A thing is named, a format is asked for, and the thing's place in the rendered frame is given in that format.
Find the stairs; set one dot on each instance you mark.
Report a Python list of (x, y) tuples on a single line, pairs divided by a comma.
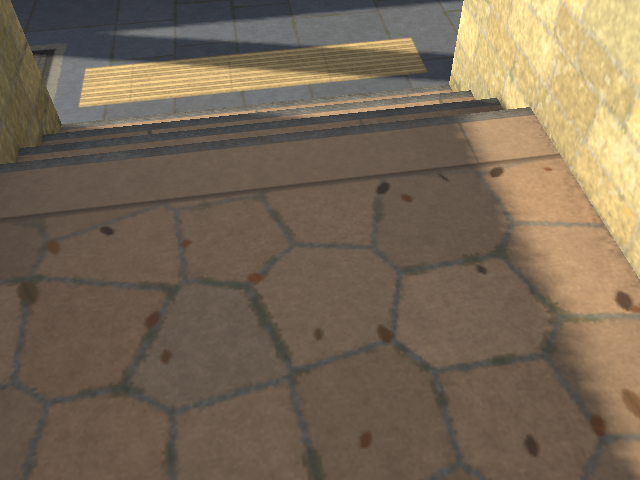
[(197, 126)]

